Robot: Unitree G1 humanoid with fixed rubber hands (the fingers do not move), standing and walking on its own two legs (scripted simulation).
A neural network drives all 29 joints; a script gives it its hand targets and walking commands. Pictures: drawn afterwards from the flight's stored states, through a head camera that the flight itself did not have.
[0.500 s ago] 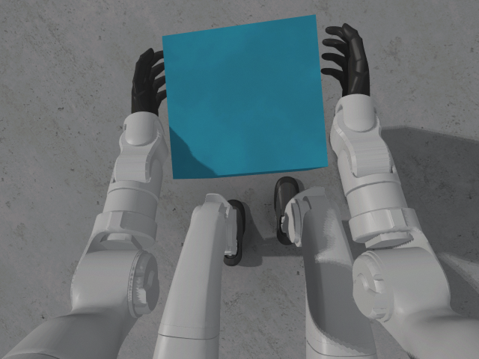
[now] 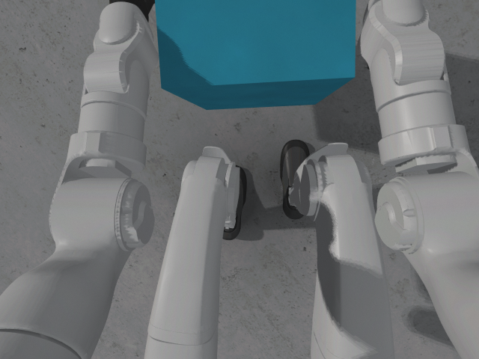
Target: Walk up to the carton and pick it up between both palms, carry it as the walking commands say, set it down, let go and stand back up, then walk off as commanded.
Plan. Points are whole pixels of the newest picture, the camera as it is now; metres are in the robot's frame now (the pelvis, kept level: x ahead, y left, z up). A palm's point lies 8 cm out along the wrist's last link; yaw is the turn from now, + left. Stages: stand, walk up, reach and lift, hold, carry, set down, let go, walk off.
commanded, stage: set down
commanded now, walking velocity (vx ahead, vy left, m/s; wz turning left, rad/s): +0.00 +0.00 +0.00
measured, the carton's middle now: (256, 28) +0.51 +0.02 -0.23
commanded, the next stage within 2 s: none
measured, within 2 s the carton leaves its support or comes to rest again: neither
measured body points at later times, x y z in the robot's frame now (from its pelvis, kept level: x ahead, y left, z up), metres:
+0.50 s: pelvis +0.01 +0.01 -0.07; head +0.38 -0.01 +0.16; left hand +0.57 +0.18 -0.23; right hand +0.58 -0.13 -0.24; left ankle +0.10 +0.11 -0.46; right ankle +0.17 -0.06 -0.46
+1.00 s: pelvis +0.02 +0.01 -0.12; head +0.40 +0.01 +0.10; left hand +0.58 +0.17 -0.29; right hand +0.61 -0.13 -0.28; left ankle +0.10 +0.11 -0.46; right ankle +0.17 -0.07 -0.46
